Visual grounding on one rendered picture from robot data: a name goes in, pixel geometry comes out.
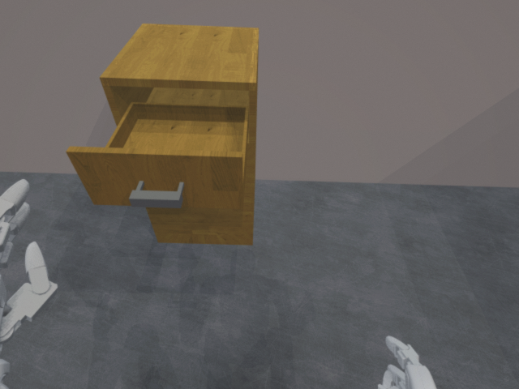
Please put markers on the right robot hand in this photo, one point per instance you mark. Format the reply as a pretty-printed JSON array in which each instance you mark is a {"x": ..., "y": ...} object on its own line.
[{"x": 416, "y": 376}]

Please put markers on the drawer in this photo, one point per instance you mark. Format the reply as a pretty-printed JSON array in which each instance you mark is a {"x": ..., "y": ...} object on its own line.
[{"x": 204, "y": 146}]

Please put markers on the cabinet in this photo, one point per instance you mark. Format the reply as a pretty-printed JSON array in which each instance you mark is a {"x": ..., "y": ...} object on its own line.
[{"x": 195, "y": 65}]

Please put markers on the left robot hand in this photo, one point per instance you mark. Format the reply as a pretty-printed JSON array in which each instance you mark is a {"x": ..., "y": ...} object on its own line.
[{"x": 30, "y": 299}]

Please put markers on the handle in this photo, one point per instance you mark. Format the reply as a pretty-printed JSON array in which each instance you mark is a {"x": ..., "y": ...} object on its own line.
[{"x": 156, "y": 198}]

